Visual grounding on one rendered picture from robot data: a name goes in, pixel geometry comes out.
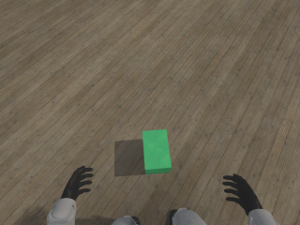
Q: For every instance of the robot right forearm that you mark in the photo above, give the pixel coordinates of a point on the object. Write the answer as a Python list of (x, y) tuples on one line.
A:
[(260, 217)]

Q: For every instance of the robot right hand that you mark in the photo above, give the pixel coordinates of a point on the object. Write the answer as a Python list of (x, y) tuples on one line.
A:
[(247, 198)]

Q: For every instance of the robot left hand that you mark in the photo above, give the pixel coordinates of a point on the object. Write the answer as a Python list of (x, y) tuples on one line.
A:
[(72, 190)]

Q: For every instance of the robot right shin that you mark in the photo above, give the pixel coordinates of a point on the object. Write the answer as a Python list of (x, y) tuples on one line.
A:
[(180, 209)]

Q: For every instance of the robot right thigh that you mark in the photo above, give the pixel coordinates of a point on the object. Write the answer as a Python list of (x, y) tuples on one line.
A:
[(187, 217)]

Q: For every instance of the carton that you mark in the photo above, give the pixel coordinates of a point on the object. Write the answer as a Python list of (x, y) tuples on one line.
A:
[(156, 151)]

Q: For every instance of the robot left forearm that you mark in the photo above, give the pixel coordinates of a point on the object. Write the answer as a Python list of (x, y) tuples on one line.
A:
[(63, 212)]

